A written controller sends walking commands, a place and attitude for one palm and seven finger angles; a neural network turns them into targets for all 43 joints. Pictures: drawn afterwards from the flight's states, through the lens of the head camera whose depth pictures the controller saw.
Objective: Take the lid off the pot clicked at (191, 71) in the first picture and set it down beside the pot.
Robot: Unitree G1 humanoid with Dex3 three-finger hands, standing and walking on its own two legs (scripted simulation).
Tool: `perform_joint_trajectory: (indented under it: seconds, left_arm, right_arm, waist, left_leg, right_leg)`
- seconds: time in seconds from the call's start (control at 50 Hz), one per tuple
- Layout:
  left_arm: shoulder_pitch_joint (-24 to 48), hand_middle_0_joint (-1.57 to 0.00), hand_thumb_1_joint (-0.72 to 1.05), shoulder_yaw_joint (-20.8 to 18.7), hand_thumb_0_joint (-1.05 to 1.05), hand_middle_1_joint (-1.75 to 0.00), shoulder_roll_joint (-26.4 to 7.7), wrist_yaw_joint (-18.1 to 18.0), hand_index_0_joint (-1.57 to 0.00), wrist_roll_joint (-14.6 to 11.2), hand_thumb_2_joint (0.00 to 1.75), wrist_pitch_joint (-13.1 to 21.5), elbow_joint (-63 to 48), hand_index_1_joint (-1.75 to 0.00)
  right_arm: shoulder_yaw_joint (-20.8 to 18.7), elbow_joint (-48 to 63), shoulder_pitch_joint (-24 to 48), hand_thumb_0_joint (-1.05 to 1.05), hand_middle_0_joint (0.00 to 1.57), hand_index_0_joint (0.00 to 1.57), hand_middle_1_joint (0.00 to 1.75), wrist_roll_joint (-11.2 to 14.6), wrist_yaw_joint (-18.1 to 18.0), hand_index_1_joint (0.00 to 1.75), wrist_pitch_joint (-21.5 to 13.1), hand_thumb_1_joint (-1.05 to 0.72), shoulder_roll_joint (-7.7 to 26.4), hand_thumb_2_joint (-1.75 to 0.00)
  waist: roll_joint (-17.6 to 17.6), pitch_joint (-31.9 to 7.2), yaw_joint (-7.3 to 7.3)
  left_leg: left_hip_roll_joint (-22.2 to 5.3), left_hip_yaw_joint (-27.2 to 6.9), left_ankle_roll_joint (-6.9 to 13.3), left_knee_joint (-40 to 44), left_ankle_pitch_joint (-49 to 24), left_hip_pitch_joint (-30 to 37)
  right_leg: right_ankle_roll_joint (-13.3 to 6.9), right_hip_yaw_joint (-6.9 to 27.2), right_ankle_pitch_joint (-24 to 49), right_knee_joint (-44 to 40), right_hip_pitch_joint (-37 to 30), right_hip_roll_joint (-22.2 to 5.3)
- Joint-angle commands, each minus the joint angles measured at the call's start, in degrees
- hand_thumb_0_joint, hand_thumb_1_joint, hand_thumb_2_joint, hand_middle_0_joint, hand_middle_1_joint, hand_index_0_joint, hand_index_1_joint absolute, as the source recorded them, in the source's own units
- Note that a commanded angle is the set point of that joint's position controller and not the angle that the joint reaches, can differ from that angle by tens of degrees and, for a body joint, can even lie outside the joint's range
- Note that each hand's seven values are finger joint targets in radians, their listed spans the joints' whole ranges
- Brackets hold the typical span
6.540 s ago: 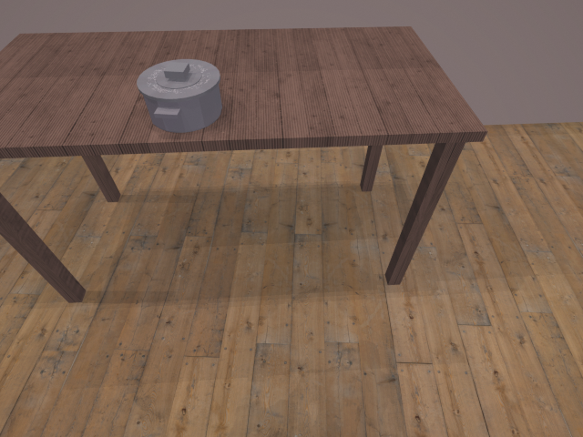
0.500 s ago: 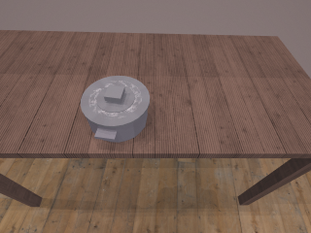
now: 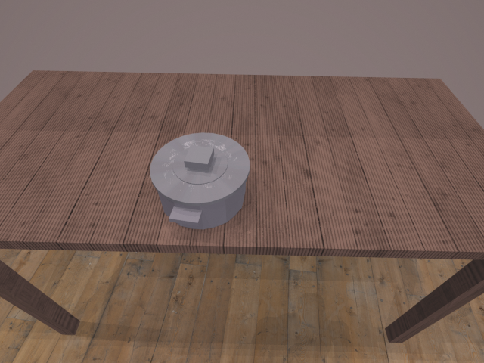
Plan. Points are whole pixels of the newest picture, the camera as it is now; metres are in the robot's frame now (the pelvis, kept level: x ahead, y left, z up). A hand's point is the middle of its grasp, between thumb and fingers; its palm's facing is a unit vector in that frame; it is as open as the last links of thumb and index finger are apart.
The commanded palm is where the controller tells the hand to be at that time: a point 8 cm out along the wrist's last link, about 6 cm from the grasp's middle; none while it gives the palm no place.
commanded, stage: look again from close up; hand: left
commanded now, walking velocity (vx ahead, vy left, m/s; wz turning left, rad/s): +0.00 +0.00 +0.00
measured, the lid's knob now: (199, 157) +0.45 +0.11 +0.10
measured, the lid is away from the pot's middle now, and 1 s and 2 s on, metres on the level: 0.00 0.00 0.00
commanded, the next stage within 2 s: shuffle to correct the standing spot in 0.88 s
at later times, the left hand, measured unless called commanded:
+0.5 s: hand out of the picture +0.06 +0.15 -0.16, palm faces +0.01 -0.98 -0.22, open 7.3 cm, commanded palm none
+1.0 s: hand out of the picture +0.04 +0.14 -0.17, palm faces +0.01 -0.98 -0.20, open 7.3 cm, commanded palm none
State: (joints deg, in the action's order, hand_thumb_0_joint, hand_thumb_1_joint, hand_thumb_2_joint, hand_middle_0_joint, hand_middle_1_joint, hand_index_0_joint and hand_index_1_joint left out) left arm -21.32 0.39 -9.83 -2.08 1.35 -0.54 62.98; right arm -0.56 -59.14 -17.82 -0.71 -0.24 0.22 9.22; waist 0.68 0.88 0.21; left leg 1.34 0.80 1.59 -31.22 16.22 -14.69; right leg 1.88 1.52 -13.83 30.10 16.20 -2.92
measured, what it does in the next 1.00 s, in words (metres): stands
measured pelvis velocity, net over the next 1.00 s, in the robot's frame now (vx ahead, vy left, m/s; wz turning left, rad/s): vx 0.03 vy -0.04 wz -0.01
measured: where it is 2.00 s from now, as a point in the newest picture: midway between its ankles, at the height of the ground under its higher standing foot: outside the picture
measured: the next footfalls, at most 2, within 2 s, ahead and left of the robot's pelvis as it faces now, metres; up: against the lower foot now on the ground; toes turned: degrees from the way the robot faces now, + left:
none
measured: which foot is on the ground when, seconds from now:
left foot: down 0.00-1.00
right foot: down 0.00-1.00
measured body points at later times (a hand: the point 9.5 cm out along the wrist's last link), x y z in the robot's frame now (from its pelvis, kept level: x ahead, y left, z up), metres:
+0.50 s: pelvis +0.03 -0.03 +0.00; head +0.04 -0.04 +0.45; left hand +0.06 +0.20 -0.15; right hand +0.05 -0.26 -0.16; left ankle +0.01 +0.10 -0.73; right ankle +0.03 -0.16 -0.73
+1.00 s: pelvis +0.03 -0.04 +0.01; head +0.06 -0.04 +0.45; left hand +0.04 +0.19 -0.15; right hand +0.03 -0.25 -0.16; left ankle +0.01 +0.10 -0.73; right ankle +0.03 -0.16 -0.73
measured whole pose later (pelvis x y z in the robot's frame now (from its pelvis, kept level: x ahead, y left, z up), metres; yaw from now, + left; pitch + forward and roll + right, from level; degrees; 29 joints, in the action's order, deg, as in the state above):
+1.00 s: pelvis +0.03 -0.04 +0.01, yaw +0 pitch +0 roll +0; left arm -16.2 0.2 -9.1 -1.8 0.5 0.2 60.8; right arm 0.2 -63.0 -16.4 -0.3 -1.7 -1.2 7.9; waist -0.1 3.0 -0.2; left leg -1.6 0.0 -1.6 -25.9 16.3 -9.2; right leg -0.1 0.6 -15.0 27.4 12.1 -0.1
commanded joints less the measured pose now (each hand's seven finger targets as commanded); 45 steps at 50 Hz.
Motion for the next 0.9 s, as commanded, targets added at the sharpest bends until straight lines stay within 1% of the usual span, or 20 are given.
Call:
perform_joint_trajectory:
  seconds: [0.0,0.04,0.06,0.1,0.16,0.22,0.24,0.3,0.34,0.42,0.44,0.5,0.58,0.62,0.68,0.72,0.74,0.82,0.84,0.88]
  left_arm:
    - [-2.1,-0.2,0.9,-0.5,0.0,-0.3,-4.8,-0.3,-0.2,-0.1,0.9,1.7,-3.5,-0.3]
    - [-1.3,-0.2,0.9,-0.3,0.0,-0.3,-5.1,-0.1,-0.2,-0.1,0.9,2.0,-3.4,-0.3]
    - [-1.1,-0.2,0.9,-0.4,0.0,-0.3,-4.8,-0.2,-0.2,-0.2,0.9,2.1,-3.6,-0.3]
    - [-1.0,-0.2,0.9,-0.5,0.0,-0.3,-5.2,-0.3,-0.2,-0.4,0.9,2.4,-3.8,-0.3]
    - [-0.8,-0.2,0.9,-0.8,0.0,-0.3,-5.3,-0.4,-0.2,-0.5,0.9,2.3,-4.1,-0.3]
    - [-0.3,-0.2,0.9,-1.0,0.0,-0.3,-5.7,-0.4,-0.2,-0.6,0.9,2.4,-4.4,-0.3]
    - [0.1,-0.2,0.9,-1.1,0.0,-0.3,-6.0,-0.3,-0.2,-0.6,0.9,2.2,-4.6,-0.3]
    - [0.6,-0.2,0.9,-1.2,0.0,-0.3,-6.0,-0.4,-0.2,-0.6,0.9,2.3,-4.7,-0.3]
    - [1.1,-0.2,0.9,-1.3,0.0,-0.3,-6.4,-0.3,-0.2,-0.7,0.9,2.1,-4.9,-0.3]
    - [1.7,-0.2,0.9,-1.4,0.0,-0.3,-6.9,-0.4,-0.2,-0.7,0.9,2.3,-5.3,-0.3]
    - [2.1,-0.2,0.9,-1.5,0.0,-0.3,-7.1,-0.3,-0.2,-0.8,0.9,2.2,-5.4,-0.3]
    - [2.5,-0.2,0.9,-1.5,0.0,-0.3,-6.8,-0.4,-0.2,-0.8,0.9,2.0,-5.4,-0.3]
    - [2.7,-0.2,0.9,-1.6,0.0,-0.3,-6.8,-0.3,-0.2,-0.8,0.9,2.0,-5.4,-0.3]
    - [2.8,-0.2,0.9,-1.6,0.0,-0.3,-6.7,-0.4,-0.2,-0.9,0.9,2.0,-5.3,-0.3]
    - [2.6,-0.2,0.9,-1.5,0.0,-0.3,-6.4,-0.4,-0.2,-0.8,0.9,1.9,-5.1,-0.3]
    - [2.4,-0.2,0.9,-1.5,0.0,-0.3,-6.2,-0.3,-0.2,-0.8,0.9,1.9,-4.8,-0.3]
    - [2.5,-0.2,0.9,-1.5,0.0,-0.3,-6.4,-0.2,-0.2,-0.9,0.9,1.8,-4.8,-0.3]
    - [2.2,-0.2,0.9,-1.4,0.0,-0.3,-6.0,-0.3,-0.2,-0.8,0.9,1.8,-4.4,-0.3]
    - [2.2,-0.2,0.9,-1.5,0.0,-0.3,-6.1,-0.2,-0.2,-0.9,0.9,1.8,-4.5,-0.3]
    - [1.8,-0.2,0.9,-1.4,0.0,-0.3,-5.8,-0.3,-0.2,-0.8,0.9,1.8,-4.2,-0.3]
  right_arm:
    - [-1.1,6.3,1.4,0.0,0.2,0.2,0.3,0.2,-0.5,0.3,-1.4,-0.9,6.8,-0.9]
    - [-0.8,5.6,-0.1,0.0,0.2,0.2,0.3,0.3,-0.5,0.3,-1.6,-0.9,5.7,-0.9]
    - [-0.8,5.3,-0.5,0.0,0.2,0.2,0.3,0.3,-0.6,0.3,-1.6,-0.9,5.7,-0.9]
    - [-0.5,4.4,-1.5,0.0,0.2,0.2,0.3,0.3,-0.7,0.3,-2.0,-0.9,5.4,-0.9]
    - [-0.4,3.9,-1.2,0.0,0.2,0.2,0.3,0.3,-0.8,0.3,-2.3,-0.9,5.3,-0.9]
    - [-0.2,3.3,-1.1,0.0,0.2,0.2,0.3,0.2,-1.0,0.3,-2.3,-0.9,5.2,-0.9]
    - [-0.2,3.2,-0.9,0.0,0.2,0.2,0.3,0.2,-1.0,0.3,-2.3,-0.9,5.0,-0.9]
    - [-0.2,2.6,-0.6,0.0,0.2,0.2,0.3,0.1,-1.1,0.3,-2.3,-0.9,4.9,-0.9]
    - [-0.2,2.4,-0.7,0.0,0.2,0.2,0.3,0.0,-1.2,0.3,-2.2,-0.9,4.8,-0.9]
    - [-0.2,1.5,-0.8,0.0,0.2,0.2,0.3,0.1,-1.3,0.3,-2.2,-0.9,4.9,-0.9]
    - [-0.2,1.3,-0.9,0.0,0.2,0.2,0.3,0.0,-1.3,0.3,-2.2,-0.9,4.7,-0.9]
    - [-0.1,0.8,-0.9,0.0,0.2,0.2,0.3,0.1,-1.4,0.3,-2.1,-0.9,4.7,-0.9]
    - [-0.2,0.2,-1.3,0.0,0.2,0.2,0.3,0.1,-1.4,0.3,-2.1,-0.9,4.6,-0.9]
    - [-0.1,-0.3,-1.7,0.0,0.2,0.2,0.3,0.1,-1.5,0.3,-2.2,-0.9,4.4,-0.9]
    - [-0.1,-0.7,-1.6,0.0,0.2,0.2,0.3,0.1,-1.6,0.3,-2.1,-0.9,4.3,-0.9]
    - [-0.1,-1.1,-1.9,0.0,0.2,0.2,0.3,0.2,-1.6,0.3,-2.1,-0.9,4.0,-0.9]
    - [-0.1,-1.2,-2.1,0.0,0.2,0.2,0.3,0.2,-1.6,0.3,-2.2,-0.9,3.8,-0.9]
    - [0.1,-1.7,-2.4,0.0,0.2,0.2,0.3,0.3,-1.6,0.3,-2.2,-0.9,3.8,-0.9]
    - [0.0,-1.8,-2.5,0.0,0.2,0.2,0.3,0.3,-1.6,0.3,-2.2,-0.9,3.5,-0.9]
    - [0.0,-1.9,-2.4,0.0,0.2,0.2,0.3,0.3,-1.6,0.3,-2.2,-0.9,3.6,-0.9]
  waist:
    - [1.2,3.9,0.75]
    - [-3.9,5.0,0.07]
    - [-2.9,5.5,-0.39]
    - [-2.8,4.2,-0.7]
    - [-1.8,3.3,-0.43]
    - [-2.5,2.2,-0.49]
    - [-2.4,2.5,-0.24]
    - [-1.0,2.3,-0.3]
    - [-2.3,1.3,-0.2]
    - [-1.4,0.2,-0.32]
    - [-2.6,0.2,-0.24]
    - [-0.6,1.0,-0.22]
    - [-1.3,0.4,-0.2]
    - [-0.2,0.4,-0.32]
    - [-1.3,1.3,-0.14]
    - [-0.4,1.1,-0.22]
    - [-1.5,1.3,-0.15]
    - [-0.8,1.7,-0.32]
    - [-2.0,1.6,-0.16]
    - [-0.7,1.5,-0.21]
  left_leg:
    - [-7.0,-10.0,1.8,12.0,9.6,-7.9]
    - [-5.8,-7.7,1.2,10.1,4.5,-4.9]
    - [-5.2,-7.1,0.9,9.4,3.3,-4.0]
    - [-5.0,-5.9,0.7,8.3,-1.7,-1.6]
    - [-5.3,-5.5,0.6,7.8,-5.0,-0.2]
    - [-5.2,-4.3,0.1,7.1,-7.6,0.9]
    - [-5.4,-4.4,0.1,7.4,-7.6,1.0]
    - [-5.3,-3.8,-0.3,6.9,-8.8,1.3]
    - [-5.7,-3.8,-0.3,7.1,-9.2,2.2]
    - [-5.8,-3.2,-0.8,6.5,-11.5,2.9]
    - [-6.1,-3.4,-0.8,6.8,-11.2,3.0]
    - [-6.1,-3.1,-1.0,7.1,-11.6,2.9]
    - [-6.4,-3.2,-1.1,7.3,-12.5,3.4]
    - [-6.5,-3.1,-1.2,7.6,-13.0,3.8]
    - [-6.8,-3.0,-1.1,7.7,-12.4,3.9]
    - [-6.7,-2.9,-1.1,8.0,-12.3,4.2]
    - [-6.9,-3.3,-0.9,8.3,-12.0,4.1]
    - [-6.8,-2.9,-1.1,8.5,-11.5,4.2]
    - [-7.0,-3.1,-1.0,8.7,-11.4,4.3]
    - [-6.9,-3.0,-1.0,8.3,-11.8,4.3]
  right_leg:
    - [-3.8,0.6,-4.4,-2.2,-0.8,-0.1]
    - [-4.1,2.5,-4.8,-5.1,1.2,-1.5]
    - [-4.1,3.5,-5.5,-5.6,2.3,-1.9]
    - [-4.2,3.9,-2.3,-5.5,1.7,-2.2]
    - [-4.1,3.8,0.8,-5.2,0.7,-2.3]
    - [-4.2,4.4,4.7,-5.3,-0.8,-2.8]
    - [-4.2,3.7,4.6,-5.2,-0.7,-2.7]
    - [-4.4,4.4,6.5,-5.4,-1.4,-3.1]
    - [-4.5,3.9,7.5,-5.4,-2.3,-2.9]
    - [-4.6,4.5,12.1,-5.4,-4.0,-3.4]
    - [-4.7,3.8,11.8,-5.4,-4.2,-3.2]
    - [-4.6,4.1,11.7,-5.6,-4.1,-3.3]
    - [-4.6,3.7,12.6,-5.6,-5.0,-3.2]
    - [-4.7,3.8,13.1,-5.6,-5.2,-3.2]
    - [-4.6,3.6,12.4,-6.2,-4.7,-3.3]
    - [-4.6,3.8,12.4,-6.4,-4.9,-3.2]
    - [-4.6,3.5,11.8,-6.4,-5.0,-2.9]
    - [-4.5,3.8,11.3,-6.9,-4.8,-3.2]
    - [-4.6,3.3,11.0,-6.9,-5.2,-2.9]
    - [-4.5,3.7,11.0,-7.0,-4.9,-3.1]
